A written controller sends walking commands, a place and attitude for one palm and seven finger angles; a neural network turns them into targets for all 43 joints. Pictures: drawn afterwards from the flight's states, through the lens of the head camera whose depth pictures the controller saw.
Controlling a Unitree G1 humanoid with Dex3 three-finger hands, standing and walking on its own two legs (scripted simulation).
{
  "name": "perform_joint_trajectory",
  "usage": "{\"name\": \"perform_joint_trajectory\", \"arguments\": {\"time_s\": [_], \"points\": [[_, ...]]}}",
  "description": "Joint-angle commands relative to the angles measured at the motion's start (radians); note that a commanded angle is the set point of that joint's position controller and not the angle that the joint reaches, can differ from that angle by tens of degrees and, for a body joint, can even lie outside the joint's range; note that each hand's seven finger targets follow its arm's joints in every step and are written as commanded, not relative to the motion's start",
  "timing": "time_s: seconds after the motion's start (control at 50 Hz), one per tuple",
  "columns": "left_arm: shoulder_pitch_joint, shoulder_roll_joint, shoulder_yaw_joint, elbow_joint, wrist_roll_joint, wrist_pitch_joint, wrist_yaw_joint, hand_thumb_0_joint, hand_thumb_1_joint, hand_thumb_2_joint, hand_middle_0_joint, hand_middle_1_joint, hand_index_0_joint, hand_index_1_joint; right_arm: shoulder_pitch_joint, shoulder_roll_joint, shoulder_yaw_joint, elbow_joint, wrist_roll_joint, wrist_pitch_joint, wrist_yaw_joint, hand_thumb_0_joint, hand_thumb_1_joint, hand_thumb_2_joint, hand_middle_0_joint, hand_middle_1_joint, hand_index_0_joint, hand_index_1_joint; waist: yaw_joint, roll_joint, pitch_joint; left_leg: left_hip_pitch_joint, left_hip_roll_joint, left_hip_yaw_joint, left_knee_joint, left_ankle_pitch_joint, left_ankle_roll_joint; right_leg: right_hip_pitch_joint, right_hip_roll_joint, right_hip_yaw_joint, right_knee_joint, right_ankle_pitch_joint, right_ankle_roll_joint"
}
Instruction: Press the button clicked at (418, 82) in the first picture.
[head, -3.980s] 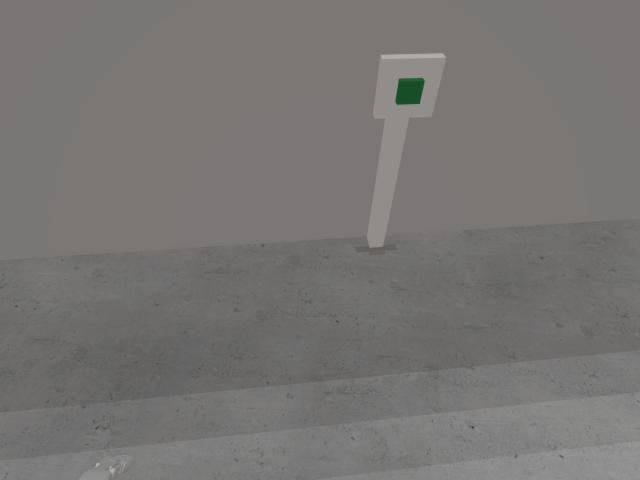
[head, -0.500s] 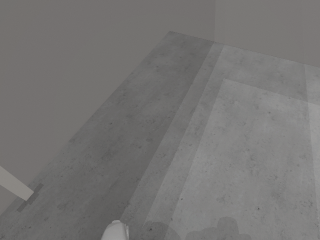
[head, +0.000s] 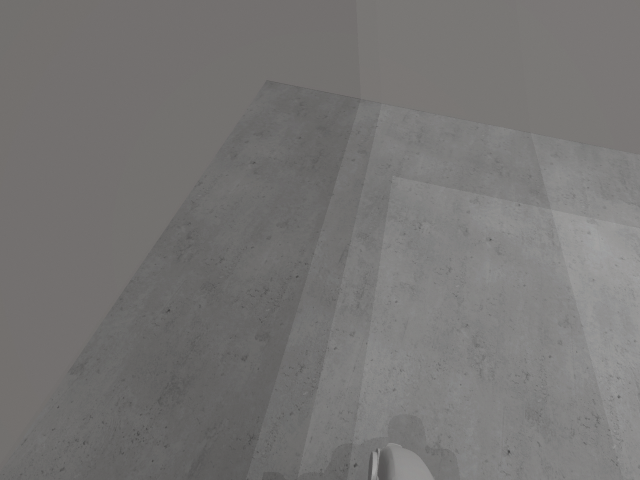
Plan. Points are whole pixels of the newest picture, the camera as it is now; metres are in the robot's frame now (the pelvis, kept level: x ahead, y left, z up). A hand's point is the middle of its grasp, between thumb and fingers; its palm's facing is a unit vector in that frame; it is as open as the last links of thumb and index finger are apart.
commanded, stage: walk to a spot facing it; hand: left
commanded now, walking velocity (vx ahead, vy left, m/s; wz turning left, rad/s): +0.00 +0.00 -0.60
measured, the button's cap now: out of the picture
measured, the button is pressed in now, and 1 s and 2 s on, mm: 0 0 0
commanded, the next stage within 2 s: turn to face it in 0.16 s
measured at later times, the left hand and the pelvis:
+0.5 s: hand (247, 408) +0.25 +0.12 -0.17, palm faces -0.15 -0.97 -0.19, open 7.4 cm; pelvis +0.11 -0.03 -0.01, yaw -8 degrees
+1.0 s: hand (182, 454) +0.18 +0.20 -0.17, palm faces +0.15 -0.95 -0.27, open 7.4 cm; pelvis +0.11 -0.02 +0.00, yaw +7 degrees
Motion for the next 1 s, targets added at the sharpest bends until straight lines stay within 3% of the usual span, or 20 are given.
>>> {"name": "perform_joint_trajectory", "arguments": {"time_s": [0.0,0.08,0.12,0.14,0.16,0.18,0.2,0.22,0.26,0.34,0.4,0.46,0.54,0.56,0.6,0.62,0.68,0.74,0.9,0.98], "points": [[-0.065,-0.004,-0.009,-0.078,-0.004,-0.011,-0.002,0.000,0.900,0.900,-0.200,-0.300,-0.200,-0.300,0.070,-0.125,-0.031,-0.030,-0.009,-0.010,-0.001,0.000,-0.900,-0.900,0.200,0.300,0.200,0.300,-0.042,0.208,0.072,0.046,0.251,-0.057,-0.124,0.590,0.056,-0.032,-0.009,-0.053,-0.209,-0.012,0.009],[-0.116,-0.004,-0.014,-0.103,-0.007,-0.023,0.001,0.000,0.900,0.900,-0.200,-0.300,-0.200,-0.300,0.086,-0.150,-0.043,-0.021,-0.015,0.009,0.001,0.000,-0.900,-0.900,0.200,0.300,0.200,0.300,-0.059,0.211,0.047,0.106,0.274,-0.023,-0.021,0.688,0.057,0.078,0.042,-0.097,-0.413,-0.084,-0.025],[-0.049,0.024,-0.008,-0.093,-0.003,-0.034,0.005,0.000,0.900,0.900,-0.200,-0.300,-0.200,-0.300,0.060,-0.176,-0.053,-0.033,-0.010,0.016,0.002,0.000,-0.900,-0.900,0.200,0.300,0.200,0.300,-0.020,0.206,-0.014,0.120,0.289,-0.010,0.124,0.826,0.042,0.203,0.081,-0.118,-0.485,-0.091,-0.050],[0.043,0.049,-0.003,-0.072,-0.001,-0.044,0.008,0.000,0.900,0.900,-0.200,-0.300,-0.200,-0.300,0.037,-0.192,-0.058,-0.046,-0.007,0.019,0.005,0.000,-0.900,-0.900,0.200,0.300,0.200,0.300,0.031,0.192,-0.071,0.111,0.275,0.004,0.255,0.835,0.017,0.323,0.101,-0.127,-0.557,-0.050,-0.061],[0.155,0.109,0.012,-0.040,0.001,-0.063,0.014,0.000,0.900,0.900,-0.200,-0.300,-0.200,-0.300,0.035,-0.188,-0.057,-0.060,0.002,0.023,0.013,0.000,-0.900,-0.900,0.200,0.300,0.200,0.300,0.090,0.100,-0.153,-0.006,0.245,-0.002,0.479,0.689,-0.030,0.550,0.067,-0.074,-0.676,0.123,-0.080],[0.207,0.226,0.031,-0.031,0.001,-0.081,0.025,0.000,0.900,0.900,-0.200,-0.300,-0.200,-0.300,0.084,-0.119,-0.040,-0.091,0.012,0.025,0.022,0.000,-0.900,-0.900,0.200,0.300,0.200,0.300,0.087,-0.181,-0.268,-0.358,0.081,-0.036,0.755,-0.096,-0.095,0.862,-0.195,0.312,-0.654,0.639,-0.196],[0.242,0.290,0.044,-0.024,-0.028,-0.072,0.042,0.000,0.900,0.900,-0.200,-0.300,-0.200,-0.300,0.042,-0.095,-0.032,-0.122,0.014,0.035,0.010,0.000,-0.900,-0.900,0.200,0.300,0.200,0.300,0.093,-0.234,-0.329,-0.485,-0.009,-0.171,1.001,-0.382,-0.115,0.873,-0.342,0.512,-0.686,0.974,-0.308],[0.191,0.264,0.040,-0.036,-0.034,-0.056,0.054,0.000,0.900,0.900,-0.200,-0.300,-0.200,-0.300,0.008,-0.103,-0.035,-0.133,0.016,0.048,-0.002,0.000,-0.900,-0.900,0.200,0.300,0.200,0.300,0.072,-0.104,-0.261,-0.483,0.040,-0.292,1.003,-0.320,-0.101,0.783,-0.329,0.405,-0.718,0.817,-0.332],[0.021,0.184,0.014,-0.080,-0.027,-0.052,0.064,0.000,0.900,0.900,-0.200,-0.300,-0.200,-0.300,0.002,-0.089,-0.024,-0.110,0.002,0.059,0.006,0.000,-0.900,-0.900,0.200,0.300,0.200,0.300,0.007,-0.080,-0.188,-0.477,0.065,-0.328,0.947,-0.173,-0.100,0.619,-0.236,0.330,-0.786,0.468,-0.259],[-0.086,0.105,-0.026,-0.080,-0.009,-0.064,0.073,0.000,0.900,0.900,-0.200,-0.300,-0.200,-0.300,0.114,-0.048,-0.004,-0.024,-0.010,0.091,0.005,0.000,-0.900,-0.900,0.200,0.300,0.200,0.300,-0.079,-0.004,-0.116,-0.310,0.036,-0.318,0.759,-0.085,-0.088,0.351,-0.154,0.122,-0.840,0.320,-0.201],[-0.088,0.088,-0.039,-0.056,-0.006,-0.064,0.068,0.000,0.900,0.900,-0.200,-0.300,-0.200,-0.300,0.117,-0.020,0.004,-0.011,-0.003,0.091,0.012,0.000,-0.900,-0.900,0.200,0.300,0.200,0.300,-0.073,-0.063,-0.082,-0.241,0.008,-0.303,0.550,-0.070,-0.078,0.313,-0.130,0.062,-0.884,0.109,-0.187],[-0.056,0.105,-0.028,-0.046,-0.007,-0.050,0.065,0.000,0.900,0.900,-0.200,-0.300,-0.200,-0.300,0.027,-0.037,0.002,-0.041,0.001,0.085,0.018,0.000,-0.900,-0.900,0.200,0.300,0.200,0.300,-0.023,-0.106,-0.033,-0.281,-0.013,-0.274,0.430,-0.110,-0.079,0.382,-0.168,0.078,-0.884,0.042,-0.200],[-0.059,0.120,-0.014,-0.046,-0.013,-0.036,0.071,0.000,0.900,0.900,-0.200,-0.300,-0.200,-0.300,0.030,-0.049,-0.006,-0.052,-0.002,0.082,0.023,0.000,-0.900,-0.900,0.200,0.300,0.200,0.300,-0.033,-0.052,-0.005,-0.181,-0.013,-0.249,0.215,-0.001,-0.077,0.346,-0.196,0.026,-0.779,-0.007,-0.153],[-0.061,0.106,-0.014,-0.055,-0.019,-0.029,0.069,0.000,0.900,0.900,-0.200,-0.300,-0.200,-0.300,0.060,-0.064,-0.010,-0.047,-0.004,0.079,0.026,0.000,-0.900,-0.900,0.200,0.300,0.200,0.300,-0.046,0.032,-0.004,-0.127,-0.003,-0.279,0.099,0.084,-0.066,0.305,-0.169,-0.016,-0.698,-0.065,-0.110],[-0.061,0.030,-0.024,-0.100,-0.027,-0.014,0.060,0.000,0.900,0.900,-0.200,-0.300,-0.200,-0.300,0.086,-0.199,-0.036,-0.075,-0.017,0.071,0.024,0.000,-0.900,-0.900,0.200,0.300,0.200,0.300,-0.056,0.429,0.052,-0.183,0.291,-0.735,-0.176,0.263,0.091,0.140,0.037,-0.114,-0.339,-0.392,0.012],[-0.100,0.049,-0.017,-0.119,-0.018,-0.014,0.059,0.000,0.900,0.900,-0.200,-0.300,-0.200,-0.300,0.067,-0.213,-0.042,-0.081,-0.024,0.073,0.019,0.000,-0.900,-0.900,0.200,0.300,0.200,0.300,-0.062,0.349,0.054,-0.236,0.320,-0.770,-0.218,0.223,0.155,0.147,0.034,-0.026,-0.166,-0.415,0.003],[-0.096,0.055,-0.001,-0.095,-0.009,-0.017,0.051,0.000,0.900,0.900,-0.200,-0.300,-0.200,-0.300,-0.002,-0.162,-0.031,-0.095,-0.014,0.058,0.003,0.000,-0.900,-0.900,0.200,0.300,0.200,0.300,-0.028,0.230,0.008,-0.142,0.176,-0.613,-0.152,0.307,0.098,0.066,0.022,0.044,-0.022,-0.248,0.010],[-0.074,0.052,-0.003,-0.082,-0.017,-0.022,0.051,0.000,0.900,0.900,-0.200,-0.300,-0.200,-0.300,0.020,-0.170,-0.040,-0.095,-0.008,0.049,-0.002,0.000,-0.900,-0.900,0.200,0.300,0.200,0.300,-0.039,0.146,-0.101,-0.003,0.147,-0.560,-0.095,0.490,0.108,0.067,0.024,0.053,-0.040,-0.221,0.036],[-0.139,0.059,-0.009,-0.115,-0.026,-0.016,0.058,0.000,0.900,0.900,-0.200,-0.300,-0.200,-0.300,0.047,-0.208,-0.066,-0.089,-0.010,0.066,0.008,0.000,-0.900,-0.900,0.200,0.300,0.200,0.300,-0.083,0.199,-0.119,0.042,0.139,-0.661,-0.066,0.501,0.148,0.122,0.052,0.054,-0.245,-0.308,0.058],[-0.098,0.067,-0.013,-0.117,-0.034,-0.015,0.062,0.000,0.900,0.900,-0.200,-0.300,-0.200,-0.300,-0.017,-0.238,-0.075,-0.111,-0.013,0.082,0.014,0.000,-0.900,-0.900,0.200,0.300,0.200,0.300,-0.061,0.232,-0.114,-0.072,0.114,-0.715,-0.063,0.425,0.138,0.266,0.083,0.050,-0.404,-0.309,0.039]]}}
